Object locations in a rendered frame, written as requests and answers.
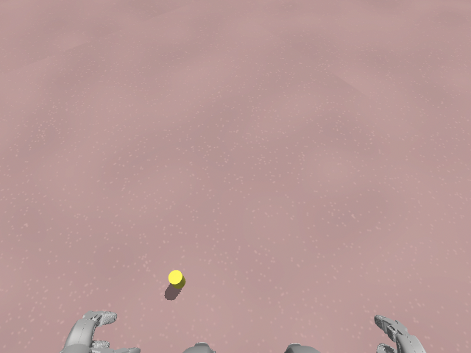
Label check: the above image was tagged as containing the right robot hand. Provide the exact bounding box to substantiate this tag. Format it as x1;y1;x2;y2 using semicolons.
374;315;427;353

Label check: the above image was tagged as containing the left robot hand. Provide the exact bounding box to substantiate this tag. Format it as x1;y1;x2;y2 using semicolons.
64;310;141;353

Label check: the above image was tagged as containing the tin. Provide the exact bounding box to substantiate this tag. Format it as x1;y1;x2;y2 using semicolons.
169;270;185;289

